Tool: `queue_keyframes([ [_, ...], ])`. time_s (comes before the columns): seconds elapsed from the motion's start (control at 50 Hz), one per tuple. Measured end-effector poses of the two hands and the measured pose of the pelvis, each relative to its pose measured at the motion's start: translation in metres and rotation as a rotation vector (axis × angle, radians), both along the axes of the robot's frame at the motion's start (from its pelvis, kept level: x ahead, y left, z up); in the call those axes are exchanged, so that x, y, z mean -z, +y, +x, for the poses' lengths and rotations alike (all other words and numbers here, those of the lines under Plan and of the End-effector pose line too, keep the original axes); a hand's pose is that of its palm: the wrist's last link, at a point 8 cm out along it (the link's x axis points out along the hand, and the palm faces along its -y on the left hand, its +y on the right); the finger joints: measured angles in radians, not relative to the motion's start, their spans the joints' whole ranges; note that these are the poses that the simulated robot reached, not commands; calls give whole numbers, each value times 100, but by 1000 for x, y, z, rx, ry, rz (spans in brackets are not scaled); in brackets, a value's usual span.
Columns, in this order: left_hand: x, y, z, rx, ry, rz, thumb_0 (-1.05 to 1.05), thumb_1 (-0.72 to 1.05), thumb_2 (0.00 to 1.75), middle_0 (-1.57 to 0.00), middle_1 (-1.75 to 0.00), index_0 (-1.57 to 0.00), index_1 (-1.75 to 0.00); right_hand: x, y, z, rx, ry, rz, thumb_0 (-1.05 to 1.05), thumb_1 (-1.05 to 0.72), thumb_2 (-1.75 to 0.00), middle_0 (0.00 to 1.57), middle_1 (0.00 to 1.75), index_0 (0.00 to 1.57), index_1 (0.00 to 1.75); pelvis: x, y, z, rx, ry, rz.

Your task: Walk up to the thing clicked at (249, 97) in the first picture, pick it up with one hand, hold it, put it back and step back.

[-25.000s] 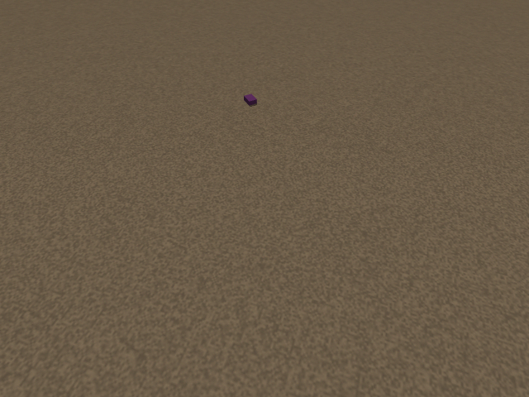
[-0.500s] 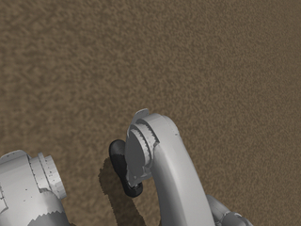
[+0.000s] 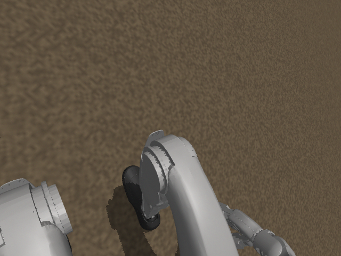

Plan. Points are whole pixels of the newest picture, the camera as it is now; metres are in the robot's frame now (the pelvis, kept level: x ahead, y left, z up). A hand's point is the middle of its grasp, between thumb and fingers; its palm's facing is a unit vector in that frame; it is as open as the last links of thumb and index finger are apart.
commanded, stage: close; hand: left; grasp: from above
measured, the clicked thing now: out of the picture +0.44 +0.24 -0.29
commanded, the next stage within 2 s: go down in 1.72 s
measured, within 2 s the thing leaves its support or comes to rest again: neither
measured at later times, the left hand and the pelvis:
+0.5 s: hand out of the picture +0.41 +0.28 -0.26, palm faces -0.49 -0.06 -0.87, open 12.6 cm; pelvis -0.01 -0.01 +0.00, yaw +0 degrees
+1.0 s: hand out of the picture +0.45 +0.32 -0.26, palm faces -0.53 -0.10 -0.84, open 12.5 cm; pelvis +0.01 +0.00 +0.00, yaw +0 degrees
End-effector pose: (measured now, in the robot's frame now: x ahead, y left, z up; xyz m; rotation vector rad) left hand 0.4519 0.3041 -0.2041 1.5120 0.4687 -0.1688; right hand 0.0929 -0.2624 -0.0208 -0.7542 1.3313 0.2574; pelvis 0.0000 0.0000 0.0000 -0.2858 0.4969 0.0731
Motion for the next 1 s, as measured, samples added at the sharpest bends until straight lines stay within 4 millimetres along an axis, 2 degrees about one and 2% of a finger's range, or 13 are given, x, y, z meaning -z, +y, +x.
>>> queue_keyframes([
  [0.06, 11, 10, 4, -53, 105, -23, 0, -30, 85, -8, -98, -14, -93, 9, 1, -5, 29, 26, 19, -1, -88, -89, 20, 30, 20, 29, 2, 0, 4, 7, 9, -3],
  [0.16, 4, 18, 10, 11, 167, -45, 0, -26, 82, -11, -102, -16, -97, 24, 3, -19, 54, 122, 59, 0, -89, -90, 20, 30, 20, 29, 0, -3, 9, -6, 12, -2],
  [0.24, 2, 17, 4, 69, 215, -79, 0, -24, 80, -11, -103, -16, -96, 26, 2, -28, 58, 145, 54, 0, -89, -90, 20, 30, 20, 29, 1, -9, 5, -12, -15, 6],
  [0.4, 0, -2, -24, 243, 178, -190, 0, -20, 77, -9, -101, -19, -92, 11, -10, -38, 6, 140, -55, 0, -89, -89, 20, 30, 20, 29, 4, -14, -8, -3, -96, 19],
  [0.58, -13, -26, -40, 416, 2, -116, 0, -18, 75, -14, -93, -21, -85, -11, -18, -31, 16, 84, -164, 0, -88, -89, 20, 30, 20, 29, -8, -7, -12, 8, -112, 15],
  [0.64, -18, -28, -37, 397, -63, -64, 0, -19, 76, -15, -90, -22, -83, -16, -14, -23, 14, 51, -142, 0, -88, -89, 20, 30, 20, 29, -11, -4, -10, 11, -81, 8],
  [0.72, -21, -22, -25, 278, -106, 0, 0, -22, 78, -15, -88, -21, -83, -15, -8, -11, -1, 5, -84, 0, -88, -89, 20, 30, 20, 29, -9, -1, -7, 7, -36, 2],
  [0.82, -10, -5, -4, 63, -34, 15, 0, -24, 79, -14, -89, -19, -84, -3, -1, -2, -3, -16, -18, 0, -88, -89, 20, 30, 20, 29, -1, 0, -3, -2, -6, 0],
  [0.92, 9, 11, 3, -44, 118, -31, 0, -22, 78, -14, -91, -20, -87, 13, 3, -10, 40, 27, 22, -1, -88, -89, 20, 30, 20, 29, 3, 0, 3, 5, 3, -2],
  [1.0, 2, 18, 9, 16, 156, -50, 0, -20, 77, -17, -97, -21, -92, 25, 6, -23, 59, 115, 57, -1, -89, -90, 20, 30, 20, 29, 1, -3, 6, -5, 7, -1],
])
